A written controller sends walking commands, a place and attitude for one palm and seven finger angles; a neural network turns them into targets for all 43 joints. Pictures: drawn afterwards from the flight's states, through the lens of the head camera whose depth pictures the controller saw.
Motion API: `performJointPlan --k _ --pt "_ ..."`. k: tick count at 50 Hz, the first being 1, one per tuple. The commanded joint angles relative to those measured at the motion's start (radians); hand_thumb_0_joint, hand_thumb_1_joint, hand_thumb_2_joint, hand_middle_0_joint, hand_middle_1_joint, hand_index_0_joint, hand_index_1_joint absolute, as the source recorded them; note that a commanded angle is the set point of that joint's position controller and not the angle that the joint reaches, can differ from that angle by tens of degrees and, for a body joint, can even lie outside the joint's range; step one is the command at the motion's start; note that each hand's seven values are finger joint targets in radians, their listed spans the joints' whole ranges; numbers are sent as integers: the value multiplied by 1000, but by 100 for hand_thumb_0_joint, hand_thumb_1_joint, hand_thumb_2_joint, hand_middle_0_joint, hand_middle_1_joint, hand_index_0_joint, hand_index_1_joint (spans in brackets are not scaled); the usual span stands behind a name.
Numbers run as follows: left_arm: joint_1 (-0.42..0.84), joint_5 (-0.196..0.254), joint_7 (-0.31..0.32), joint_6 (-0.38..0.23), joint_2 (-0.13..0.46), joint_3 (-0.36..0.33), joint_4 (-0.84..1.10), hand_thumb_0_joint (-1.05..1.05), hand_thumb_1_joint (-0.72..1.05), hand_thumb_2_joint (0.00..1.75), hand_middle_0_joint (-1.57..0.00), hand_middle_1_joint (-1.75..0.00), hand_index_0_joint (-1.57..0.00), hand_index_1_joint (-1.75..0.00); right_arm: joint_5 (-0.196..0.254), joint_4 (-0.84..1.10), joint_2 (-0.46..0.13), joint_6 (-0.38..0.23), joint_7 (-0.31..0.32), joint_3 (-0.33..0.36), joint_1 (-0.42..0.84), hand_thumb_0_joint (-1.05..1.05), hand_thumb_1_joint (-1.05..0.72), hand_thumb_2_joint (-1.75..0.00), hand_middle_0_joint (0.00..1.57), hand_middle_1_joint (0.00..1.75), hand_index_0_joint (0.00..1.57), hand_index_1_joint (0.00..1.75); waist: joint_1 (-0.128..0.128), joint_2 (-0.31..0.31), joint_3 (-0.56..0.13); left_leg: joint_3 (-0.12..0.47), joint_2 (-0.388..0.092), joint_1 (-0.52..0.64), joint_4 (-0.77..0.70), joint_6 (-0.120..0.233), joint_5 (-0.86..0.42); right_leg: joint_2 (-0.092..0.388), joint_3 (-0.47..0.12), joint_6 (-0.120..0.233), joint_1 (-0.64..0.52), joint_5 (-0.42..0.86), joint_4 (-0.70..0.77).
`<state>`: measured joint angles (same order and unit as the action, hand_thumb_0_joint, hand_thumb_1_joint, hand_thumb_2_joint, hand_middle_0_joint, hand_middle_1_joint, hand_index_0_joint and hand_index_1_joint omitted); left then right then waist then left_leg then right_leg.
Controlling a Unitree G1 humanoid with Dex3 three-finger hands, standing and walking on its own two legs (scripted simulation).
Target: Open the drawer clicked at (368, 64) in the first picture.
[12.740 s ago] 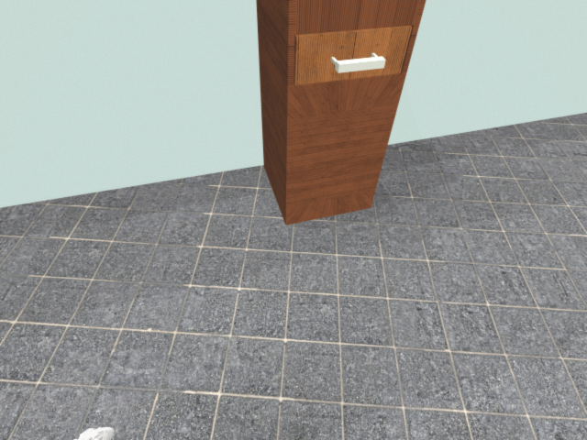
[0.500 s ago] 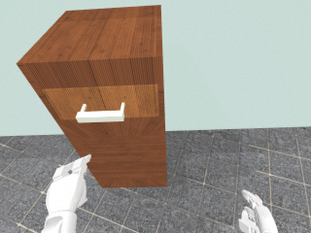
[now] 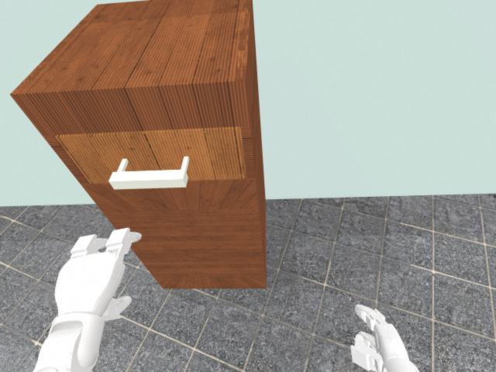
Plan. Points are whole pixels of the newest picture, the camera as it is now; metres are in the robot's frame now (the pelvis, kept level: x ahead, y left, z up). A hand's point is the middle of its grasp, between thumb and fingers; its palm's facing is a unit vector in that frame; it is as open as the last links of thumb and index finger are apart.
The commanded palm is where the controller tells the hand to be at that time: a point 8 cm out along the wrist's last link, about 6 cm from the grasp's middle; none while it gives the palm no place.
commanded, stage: raise the hand with hooked fingers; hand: left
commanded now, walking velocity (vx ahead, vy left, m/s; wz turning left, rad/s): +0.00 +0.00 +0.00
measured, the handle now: (151, 171) +0.48 +0.28 +0.02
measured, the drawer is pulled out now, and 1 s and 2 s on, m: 0.00 0.00 0.00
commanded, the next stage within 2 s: move the hooked fingers above the handle in 1.10 s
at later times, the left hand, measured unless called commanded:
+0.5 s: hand (92, 221) +0.30 +0.28 +0.10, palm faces +0.13 -0.11 -0.98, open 13.5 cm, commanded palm +0.27 +0.29 +0.16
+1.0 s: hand (81, 200) +0.32 +0.30 +0.13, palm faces +0.06 -0.10 -0.99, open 13.9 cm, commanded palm +0.29 +0.31 +0.19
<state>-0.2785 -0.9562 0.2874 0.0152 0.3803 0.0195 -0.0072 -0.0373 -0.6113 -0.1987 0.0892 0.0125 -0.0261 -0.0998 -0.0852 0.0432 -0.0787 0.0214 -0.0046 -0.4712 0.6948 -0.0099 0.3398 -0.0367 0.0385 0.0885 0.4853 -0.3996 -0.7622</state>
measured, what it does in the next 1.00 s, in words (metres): shifts its weight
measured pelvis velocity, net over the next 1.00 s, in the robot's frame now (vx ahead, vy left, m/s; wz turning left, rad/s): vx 0.01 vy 0.07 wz -0.02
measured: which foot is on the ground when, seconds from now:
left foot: down 0.00-1.00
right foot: down 0.00-1.00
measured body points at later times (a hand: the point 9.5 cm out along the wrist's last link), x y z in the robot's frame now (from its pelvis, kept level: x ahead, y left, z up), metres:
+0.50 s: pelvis +0.01 +0.06 +0.02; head +0.00 +0.03 +0.47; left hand +0.28 +0.29 +0.16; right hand +0.22 -0.16 -0.07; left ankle +0.00 +0.17 -0.71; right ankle -0.01 -0.05 -0.71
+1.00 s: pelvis +0.01 +0.07 +0.03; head +0.02 +0.04 +0.47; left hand +0.31 +0.30 +0.18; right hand +0.18 -0.16 -0.09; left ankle +0.00 +0.17 -0.71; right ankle -0.01 -0.05 -0.71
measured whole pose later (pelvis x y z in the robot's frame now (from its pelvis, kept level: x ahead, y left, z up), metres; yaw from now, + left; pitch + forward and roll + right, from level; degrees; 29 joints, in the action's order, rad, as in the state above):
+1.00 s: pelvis +0.01 +0.07 +0.03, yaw -1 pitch +1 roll +0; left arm 0.10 -0.91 0.02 0.11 0.48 0.07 0.01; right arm 0.02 -0.63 -0.26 0.11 0.01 0.00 -0.16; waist -0.08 0.08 0.00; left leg 0.02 0.06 -0.24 0.46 0.04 0.24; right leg 0.01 0.00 -0.01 0.23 -0.27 -0.47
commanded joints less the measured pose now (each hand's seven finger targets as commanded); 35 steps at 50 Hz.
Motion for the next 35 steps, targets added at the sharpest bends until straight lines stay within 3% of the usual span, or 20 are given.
performJointPlan --k 1,4,6,8,14,16,21,24,31,35 --pt "55 0 38 -33 203 -148 228 0 -6 49 -27 -92 -27 -92 -1 170 -116 -65 22 58 128 0 -90 -90 20 30 20 30 -14 -112 -184 -12 72 -33 -59 47 -154 90 -207 -94 -285 470 177" --pt "83 -11 93 -38 224 -186 275 0 -13 46 -27 -96 -27 -96 -1 168 -119 -78 20 74 129 0 -90 -90 20 30 20 30 -17 -87 -231 -16 80 -4 -60 48 -185 88 -199 -89 -293 492 166" --pt "90 -13 114 -14 193 -163 266 0 -17 44 -28 -99 -28 -99 6 162 -121 -80 15 85 126 0 -90 -90 20 30 20 30 -10 -63 -238 -27 81 32 -66 48 -220 77 -163 -82 -276 527 156" --pt "127 -5 114 33 189 -149 239 0 -22 42 -28 -102 -28 -102 18 160 -129 -75 13 91 131 0 -90 -90 20 30 20 30 -2 -99 -227 -35 80 43 -79 48 -222 71 -143 -84 -277 510 165" --pt "296 -4 23 137 179 -50 271 0 -36 36 -29 -111 -29 -111 38 159 -141 -59 26 84 152 0 -90 -90 20 30 20 30 10 -49 -180 -39 64 173 -143 55 -266 47 -71 -70 -245 374 205" --pt "344 -8 -9 145 188 -38 281 0 -41 34 -29 -114 -29 -114 39 160 -140 -55 29 80 150 0 -90 -90 20 30 20 30 8 -21 -167 -29 57 218 -167 54 -280 40 -54 -64 -239 338 221" --pt "464 -12 -75 165 220 -48 226 0 -50 30 -30 -120 -30 -120 46 155 -134 -41 36 61 143 0 -90 -90 20 30 20 30 7 -29 -124 -15 45 257 -222 46 -299 25 -29 -57 -260 301 257" --pt "555 -9 -112 182 229 -40 196 0 -50 30 -30 -120 -30 -120 51 151 -133 -33 34 48 140 0 -90 -90 20 30 20 30 9 11 -114 -3 40 278 -251 37 -310 22 -21 -50 -280 287 274" --pt "713 -1 -208 176 252 -18 179 0 -50 30 -30 -120 -30 -120 50 145 -138 -23 33 38 127 0 -90 -90 20 30 20 30 19 21 -142 18 27 339 -279 30 -385 16 -7 -44 -307 305 304" --pt "785 8 -243 152 297 -43 175 0 -50 30 -30 -120 -30 -120 50 138 -144 -24 30 36 115 0 -90 -90 20 30 20 30 20 33 -158 32 23 358 -293 24 -406 15 -5 -41 -321 302 317"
